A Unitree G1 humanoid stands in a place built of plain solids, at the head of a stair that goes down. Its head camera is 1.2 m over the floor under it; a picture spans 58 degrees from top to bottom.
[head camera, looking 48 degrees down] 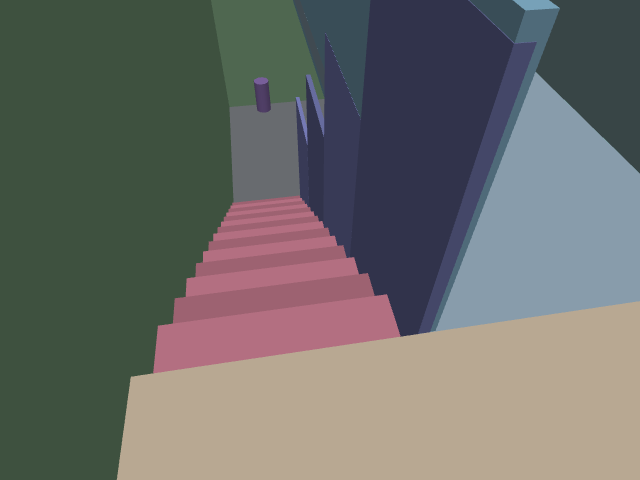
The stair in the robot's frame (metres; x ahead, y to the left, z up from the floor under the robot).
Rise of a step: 0.18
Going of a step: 0.25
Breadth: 0.86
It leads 9 degrees to the left of straight ahead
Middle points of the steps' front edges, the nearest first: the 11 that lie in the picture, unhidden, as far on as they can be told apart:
0.61 0.12 0.00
0.89 0.17 -0.18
1.14 0.21 -0.36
1.38 0.25 -0.55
1.63 0.29 -0.73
1.87 0.33 -0.91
2.12 0.37 -1.09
2.36 0.41 -1.28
2.61 0.45 -1.46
2.85 0.49 -1.64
3.10 0.53 -1.82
